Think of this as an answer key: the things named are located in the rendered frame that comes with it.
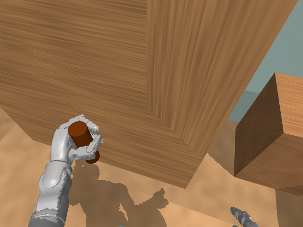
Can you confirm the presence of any left robot hand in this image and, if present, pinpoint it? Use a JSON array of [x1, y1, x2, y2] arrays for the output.
[[50, 114, 104, 166]]

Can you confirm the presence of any can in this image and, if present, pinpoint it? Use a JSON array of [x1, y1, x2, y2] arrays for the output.
[[68, 121, 100, 164]]

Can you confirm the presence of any right robot hand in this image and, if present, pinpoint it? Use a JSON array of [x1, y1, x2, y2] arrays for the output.
[[231, 207, 259, 227]]

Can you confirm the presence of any left robot arm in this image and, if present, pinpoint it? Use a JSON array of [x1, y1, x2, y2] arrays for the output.
[[28, 160, 72, 227]]

